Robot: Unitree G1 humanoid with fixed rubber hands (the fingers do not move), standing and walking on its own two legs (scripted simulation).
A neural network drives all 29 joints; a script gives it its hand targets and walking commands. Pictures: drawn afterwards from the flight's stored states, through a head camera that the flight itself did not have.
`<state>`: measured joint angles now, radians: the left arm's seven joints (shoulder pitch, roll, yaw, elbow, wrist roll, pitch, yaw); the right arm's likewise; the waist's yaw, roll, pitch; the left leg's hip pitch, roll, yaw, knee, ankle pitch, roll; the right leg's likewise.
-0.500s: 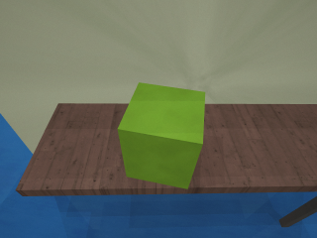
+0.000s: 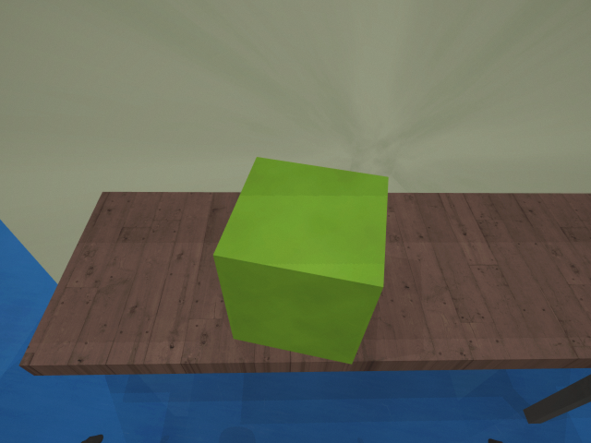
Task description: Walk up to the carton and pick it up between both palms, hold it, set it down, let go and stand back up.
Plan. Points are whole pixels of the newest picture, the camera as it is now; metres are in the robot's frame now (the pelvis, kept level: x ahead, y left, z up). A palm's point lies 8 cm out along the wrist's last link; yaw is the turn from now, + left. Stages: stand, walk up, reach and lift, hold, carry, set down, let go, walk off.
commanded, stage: walk up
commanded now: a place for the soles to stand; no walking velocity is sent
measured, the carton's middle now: (305, 263) +0.40 -0.01 -0.01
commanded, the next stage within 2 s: reach and lift in 0.82 s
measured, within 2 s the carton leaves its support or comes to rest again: neither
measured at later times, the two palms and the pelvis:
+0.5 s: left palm out of the picture +0.12 +0.30 -0.11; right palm out of the picture +0.10 -0.31 -0.11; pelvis +0.02 +0.00 +0.00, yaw +0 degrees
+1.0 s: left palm (106, 422) +0.18 +0.28 -0.11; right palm out of the picture +0.14 -0.31 -0.12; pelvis +0.00 -0.01 -0.02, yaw +1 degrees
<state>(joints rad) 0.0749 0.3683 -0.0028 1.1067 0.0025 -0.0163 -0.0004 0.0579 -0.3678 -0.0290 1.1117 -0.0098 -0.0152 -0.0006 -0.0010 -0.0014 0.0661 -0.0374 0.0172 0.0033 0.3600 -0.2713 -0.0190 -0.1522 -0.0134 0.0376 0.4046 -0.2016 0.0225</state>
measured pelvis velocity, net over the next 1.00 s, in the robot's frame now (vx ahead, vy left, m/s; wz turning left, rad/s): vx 0.00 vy -0.01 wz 0.01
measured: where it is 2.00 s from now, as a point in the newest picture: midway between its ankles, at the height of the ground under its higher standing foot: outside the picture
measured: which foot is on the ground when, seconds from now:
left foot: down 0.00-1.00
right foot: down 0.00-1.00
